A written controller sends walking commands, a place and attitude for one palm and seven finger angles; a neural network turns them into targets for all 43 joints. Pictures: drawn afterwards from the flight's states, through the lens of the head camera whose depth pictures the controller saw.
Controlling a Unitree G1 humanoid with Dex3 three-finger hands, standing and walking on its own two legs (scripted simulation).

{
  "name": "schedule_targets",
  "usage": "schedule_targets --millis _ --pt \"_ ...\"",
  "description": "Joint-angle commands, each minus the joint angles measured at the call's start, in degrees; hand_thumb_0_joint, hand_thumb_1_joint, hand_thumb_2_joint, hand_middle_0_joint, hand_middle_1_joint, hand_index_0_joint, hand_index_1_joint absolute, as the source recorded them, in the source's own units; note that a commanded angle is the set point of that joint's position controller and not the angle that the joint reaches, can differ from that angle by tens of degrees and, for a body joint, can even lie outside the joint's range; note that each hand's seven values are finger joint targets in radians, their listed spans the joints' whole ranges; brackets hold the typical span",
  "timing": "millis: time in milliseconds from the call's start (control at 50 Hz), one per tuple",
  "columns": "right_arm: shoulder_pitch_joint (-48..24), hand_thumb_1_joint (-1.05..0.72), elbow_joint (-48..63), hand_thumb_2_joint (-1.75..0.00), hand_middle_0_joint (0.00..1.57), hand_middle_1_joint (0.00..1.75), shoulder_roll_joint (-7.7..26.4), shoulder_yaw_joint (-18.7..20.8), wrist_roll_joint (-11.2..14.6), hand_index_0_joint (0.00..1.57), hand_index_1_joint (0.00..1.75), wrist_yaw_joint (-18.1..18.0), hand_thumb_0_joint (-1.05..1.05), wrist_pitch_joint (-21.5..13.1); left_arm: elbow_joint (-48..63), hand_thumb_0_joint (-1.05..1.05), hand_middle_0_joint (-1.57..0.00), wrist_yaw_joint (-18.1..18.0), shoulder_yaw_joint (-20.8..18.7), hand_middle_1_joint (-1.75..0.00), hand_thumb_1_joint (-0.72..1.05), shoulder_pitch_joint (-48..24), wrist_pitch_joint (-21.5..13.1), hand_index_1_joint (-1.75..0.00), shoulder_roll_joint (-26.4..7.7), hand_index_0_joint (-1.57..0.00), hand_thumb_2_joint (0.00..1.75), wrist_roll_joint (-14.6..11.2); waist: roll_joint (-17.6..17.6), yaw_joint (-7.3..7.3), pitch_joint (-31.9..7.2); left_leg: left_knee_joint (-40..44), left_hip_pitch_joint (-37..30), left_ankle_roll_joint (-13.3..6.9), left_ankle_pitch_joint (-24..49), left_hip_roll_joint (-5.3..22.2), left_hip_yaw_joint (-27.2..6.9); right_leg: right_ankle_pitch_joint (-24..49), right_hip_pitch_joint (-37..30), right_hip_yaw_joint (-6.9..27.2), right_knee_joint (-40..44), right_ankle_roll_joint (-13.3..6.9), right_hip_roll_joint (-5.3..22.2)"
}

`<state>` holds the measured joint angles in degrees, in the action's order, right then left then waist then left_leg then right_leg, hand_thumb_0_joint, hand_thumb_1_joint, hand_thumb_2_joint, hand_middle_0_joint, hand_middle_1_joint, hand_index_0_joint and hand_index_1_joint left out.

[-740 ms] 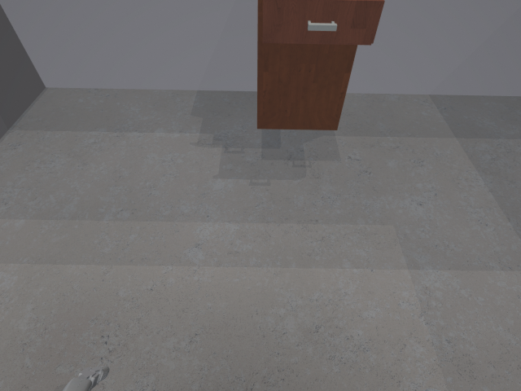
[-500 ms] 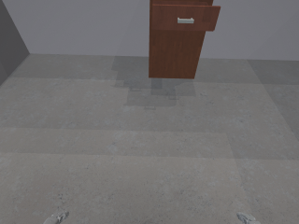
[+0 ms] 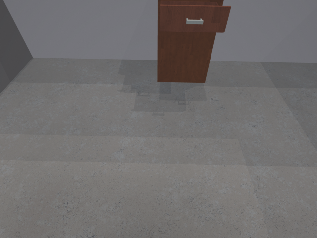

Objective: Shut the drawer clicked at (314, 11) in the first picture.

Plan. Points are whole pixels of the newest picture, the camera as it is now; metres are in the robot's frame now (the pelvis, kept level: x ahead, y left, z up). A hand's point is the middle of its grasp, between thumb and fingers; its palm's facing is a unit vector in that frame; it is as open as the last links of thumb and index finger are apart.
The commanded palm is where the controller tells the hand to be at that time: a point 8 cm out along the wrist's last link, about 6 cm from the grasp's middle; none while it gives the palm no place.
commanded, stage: stand and wait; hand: left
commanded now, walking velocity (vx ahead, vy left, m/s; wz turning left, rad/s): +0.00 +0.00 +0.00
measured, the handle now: (194, 20) +1.42 -0.16 -0.02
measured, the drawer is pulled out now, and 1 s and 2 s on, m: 0.30 0.30 0.30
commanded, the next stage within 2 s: look at it before walking up in 0.28 s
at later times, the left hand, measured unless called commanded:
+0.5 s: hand out of the picture +0.05 +0.24 -0.16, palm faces -0.04 -0.95 -0.32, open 7.4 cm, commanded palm none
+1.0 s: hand out of the picture +0.07 +0.25 -0.16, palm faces -0.04 -0.94 -0.33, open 7.4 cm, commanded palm none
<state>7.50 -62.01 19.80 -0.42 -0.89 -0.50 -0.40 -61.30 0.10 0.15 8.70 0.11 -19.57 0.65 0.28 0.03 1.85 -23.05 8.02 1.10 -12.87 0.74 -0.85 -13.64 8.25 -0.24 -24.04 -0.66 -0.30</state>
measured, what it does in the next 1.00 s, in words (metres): stands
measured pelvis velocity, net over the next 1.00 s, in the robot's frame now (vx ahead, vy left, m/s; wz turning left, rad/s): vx -0.01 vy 0.01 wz -0.01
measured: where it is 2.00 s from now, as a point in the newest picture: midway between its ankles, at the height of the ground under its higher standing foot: outside the picture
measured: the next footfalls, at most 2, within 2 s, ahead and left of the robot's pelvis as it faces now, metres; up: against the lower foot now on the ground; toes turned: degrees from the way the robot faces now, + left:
right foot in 1.46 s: +0.15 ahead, -0.15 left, +0.00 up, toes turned -18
left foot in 1.92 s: +0.42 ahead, +0.02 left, +0.00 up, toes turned -12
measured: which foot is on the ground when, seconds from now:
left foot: down 0.00-1.00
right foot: down 0.00-1.00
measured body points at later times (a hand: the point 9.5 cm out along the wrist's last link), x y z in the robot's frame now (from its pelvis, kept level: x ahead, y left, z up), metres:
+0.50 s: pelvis -0.02 +0.00 +0.00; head -0.01 +0.00 +0.45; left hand +0.06 +0.29 -0.13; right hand +0.05 -0.29 -0.13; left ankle +0.00 +0.13 -0.74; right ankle -0.01 -0.11 -0.74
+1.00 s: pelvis -0.01 +0.01 +0.00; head +0.00 +0.01 +0.45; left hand +0.07 +0.30 -0.13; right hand +0.07 -0.29 -0.13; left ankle +0.00 +0.13 -0.74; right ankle -0.01 -0.11 -0.74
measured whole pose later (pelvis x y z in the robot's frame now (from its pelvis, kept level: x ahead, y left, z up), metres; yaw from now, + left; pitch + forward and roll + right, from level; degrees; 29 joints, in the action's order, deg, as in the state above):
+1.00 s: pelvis -0.01 +0.01 +0.00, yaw +0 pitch -2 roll +0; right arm 6.6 -63.6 19.1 -0.5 -0.7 -0.2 -1.0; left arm -62.7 0.1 0.4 8.3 -0.5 -19.4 0.9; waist -0.2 -0.1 1.6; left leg -21.0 8.0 0.8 -11.3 0.6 -0.3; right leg -11.8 8.3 0.3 -21.7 -0.2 -0.1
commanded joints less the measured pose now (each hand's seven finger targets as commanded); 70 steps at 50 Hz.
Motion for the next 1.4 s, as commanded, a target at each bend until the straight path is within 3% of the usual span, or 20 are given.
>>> schedule_targets --millis 0,460,980,1020,1040,1080,1140,1200,1220,1240,1260,1280,1320,1340,1380 --pt "-3.4 -0.90 3.5 -0.90 0.20 0.30 11.2 2.3 0.3 0.20 0.30 -0.5 0.00 -1.5 3.8 0.00 -0.20 -0.6 -2.3 -0.30 0.90 -3.4 -1.5 -0.30 -11.9 -0.20 0.90 -0.2 -1.2 -0.23 -2.8 3.9 0.3 -2.6 6.9 5.4 -4.5 5.6 0.6 6.9 5.9 -1.5 7.4" --pt "-2.0 -0.90 1.9 -0.90 0.20 0.30 10.8 2.2 0.3 0.20 0.30 -0.2 0.00 -1.5 2.7 0.00 -0.20 -0.5 -2.1 -0.30 0.90 -2.7 -1.5 -0.30 -11.4 -0.20 0.90 -0.1 -0.6 -0.27 -2.2 5.0 1.2 -2.4 4.0 5.6 -5.1 0.5 2.0 7.4 7.5 -1.3 7.1" --pt "-3.1 -0.90 1.9 -0.90 0.20 0.30 11.0 2.3 0.5 0.20 0.30 -0.3 0.00 -1.7 2.3 0.00 -0.20 -0.7 -2.0 -0.30 0.90 -2.4 -1.8 -0.30 -11.5 -0.20 0.90 0.0 -0.6 -0.31 -3.5 5.3 -1.0 -2.5 9.9 6.2 -4.8 9.7 -0.3 6.4 6.3 -1.0 7.3" --pt "0.2 -0.90 0.5 -0.90 0.20 0.30 4.6 0.9 0.0 0.20 0.30 -0.2 0.00 -0.9 0.9 0.00 -0.20 -0.8 -0.7 -0.30 0.90 1.1 -0.7 -0.30 -5.2 -0.20 0.90 -0.1 -1.1 -0.23 -4.3 3.3 -2.1 -1.3 4.9 6.0 -2.4 4.3 0.6 6.8 5.8 -0.4 6.7" --pt "1.7 -0.90 0.6 -0.90 0.20 0.30 3.9 1.0 -0.1 0.20 0.30 -0.2 0.00 -0.5 0.9 0.00 -0.20 -0.6 -0.8 -0.30 0.90 2.4 -0.2 -0.30 -4.8 -0.20 0.90 0.1 -1.9 -0.29 -4.0 1.9 -1.5 -1.2 -0.7 5.7 -1.6 -1.9 1.8 8.1 5.8 -0.8 6.3" --pt "2.4 -0.90 1.2 -0.90 0.20 0.30 4.4 1.6 -0.4 0.20 0.30 0.0 0.00 -0.1 2.0 0.00 -0.20 0.1 -1.5 -0.30 0.90 3.0 0.6 -0.30 -5.6 -0.20 0.90 0.4 -2.7 -0.31 0.9 1.5 2.7 -1.4 -11.7 5.2 -0.7 -13.4 5.9 10.4 6.7 -1.8 5.6" --pt "3.7 -0.90 3.0 -0.90 0.20 0.30 5.6 2.7 -0.4 0.20 0.30 0.0 0.00 -0.1 4.1 0.00 -0.20 0.8 -2.7 -0.30 0.90 4.7 0.9 -0.30 -6.1 -0.20 0.90 0.7 -3.0 -0.46 4.6 -0.8 5.5 -2.2 -19.1 5.6 -0.7 -20.4 10.6 12.9 5.3 -3.4 4.6" --pt "6.6 -0.90 3.9 -0.90 0.20 0.30 5.6 3.5 -0.3 0.20 0.30 -0.3 0.00 -1.1 6.2 0.00 -0.20 1.2 -3.4 -0.30 0.90 5.3 0.3 -0.30 -4.5 -0.20 0.90 0.6 0.6 0.66 5.9 -0.2 2.6 -4.1 -21.3 8.5 -3.6 -19.5 17.1 12.1 -1.6 -3.9 2.3" --pt "8.4 -0.90 3.8 -0.90 0.20 0.30 6.5 4.0 -0.3 0.20 0.30 -0.4 0.00 -1.4 7.0 0.00 -0.20 1.4 -3.4 -0.30 0.90 4.9 -0.1 -0.30 -3.0 -0.20 0.90 0.5 4.9 1.53 5.3 2.9 -1.3 -5.8 -21.6 11.6 -7.4 -16.6 21.2 8.9 -7.5 -3.0 -0.2" --pt "10.9 -0.90 3.5 -0.90 0.20 0.30 8.1 4.7 -0.1 0.20 0.30 -0.6 0.00 -1.8 8.3 0.00 -0.20 1.7 -3.4 -0.30 0.90 3.1 -0.4 -0.30 -1.4 -0.20 0.90 0.4 10.7 2.73 5.0 7.8 -4.9 -8.4 -21.5 17.2 -13.4 -13.4 25.4 3.1 -16.6 -1.7 -2.6" --pt "13.1 -0.90 3.3 -0.90 0.20 0.30 8.2 5.2 -0.1 0.20 0.30 -0.7 0.00 -2.5 10.1 0.00 -0.20 1.8 -3.6 -0.30 0.90 -0.5 -0.7 -0.30 -0.5 -0.20 0.90 0.4 12.9 4.04 5.3 11.4 -8.6 -11.7 -15.4 22.4 -16.5 -15.6 30.9 0.0 -25.3 -0.4 -0.5" --pt "14.8 -0.90 2.9 -0.90 0.20 0.30 7.3 5.2 -0.1 0.20 0.30 -0.9 0.00 -3.0 11.4 0.00 -0.20 2.0 -3.7 -0.30 0.90 -2.8 -0.9 -0.30 -0.6 -0.20 0.90 0.6 11.2 4.77 6.6 11.2 -10.7 -13.0 -6.9 23.9 -16.0 -17.1 34.3 1.0 -29.4 0.2 2.0" --pt "14.7 -0.90 2.6 -0.90 0.20 0.30 5.6 5.0 -0.5 0.20 0.30 -1.0 0.00 -3.5 11.4 0.00 -0.20 2.3 -3.9 -0.30 0.90 -2.9 -1.4 -0.30 1.2 -0.20 0.90 0.6 8.1 3.72 5.3 7.6 -11.8 -12.3 7.3 23.5 -9.5 -16.8 33.6 0.6 -29.0 0.3 4.9" --pt "13.4 -0.90 2.9 -0.90 0.20 0.30 5.2 5.0 -0.7 0.20 0.30 -1.1 0.00 -3.5 11.2 0.00 -0.20 2.6 -3.8 -0.30 0.90 -2.2 -1.5 -0.30 1.8 -0.20 0.90 0.5 6.9 2.90 4.4 6.1 -10.0 -10.9 9.3 22.7 -5.9 -16.5 29.9 -0.3 -25.6 0.0 5.6" --pt "8.9 -0.90 3.9 -0.90 0.20 0.30 5.0 5.0 -0.9 0.20 0.30 -1.0 0.00 -3.4 9.1 0.00 -0.20 3.1 -3.9 -0.30 0.90 4.1 -1.4 -0.30 3.9 -0.20 0.90 0.4 7.5 -0.96 2.0 1.5 -3.1 -7.1 8.9 18.7 2.8 -10.6 16.1 -4.4 -16.0 -0.5 4.2"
